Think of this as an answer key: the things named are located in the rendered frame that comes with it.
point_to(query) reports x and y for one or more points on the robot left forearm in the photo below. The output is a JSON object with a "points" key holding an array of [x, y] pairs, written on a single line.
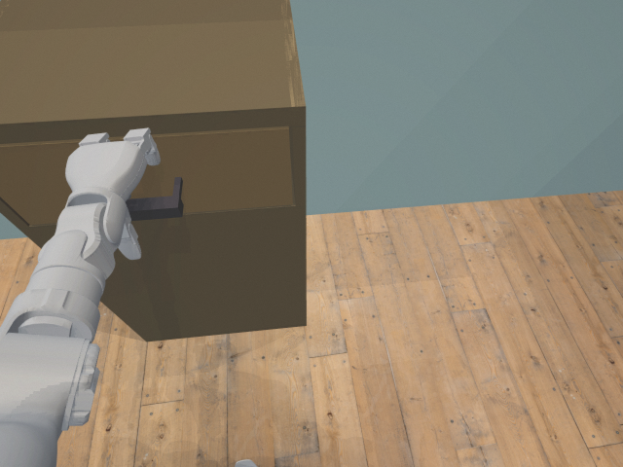
{"points": [[64, 290]]}

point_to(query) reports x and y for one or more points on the handle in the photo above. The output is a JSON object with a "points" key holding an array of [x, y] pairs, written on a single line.
{"points": [[159, 207]]}

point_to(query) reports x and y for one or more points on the cabinet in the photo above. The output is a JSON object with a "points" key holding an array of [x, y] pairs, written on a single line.
{"points": [[69, 68]]}

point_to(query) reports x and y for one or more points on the left robot upper arm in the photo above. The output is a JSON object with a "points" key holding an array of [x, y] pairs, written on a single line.
{"points": [[47, 383]]}

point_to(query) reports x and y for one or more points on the robot left hand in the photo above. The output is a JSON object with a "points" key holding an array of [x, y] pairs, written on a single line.
{"points": [[114, 166]]}

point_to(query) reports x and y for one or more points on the drawer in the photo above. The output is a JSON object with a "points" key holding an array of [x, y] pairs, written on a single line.
{"points": [[220, 169]]}

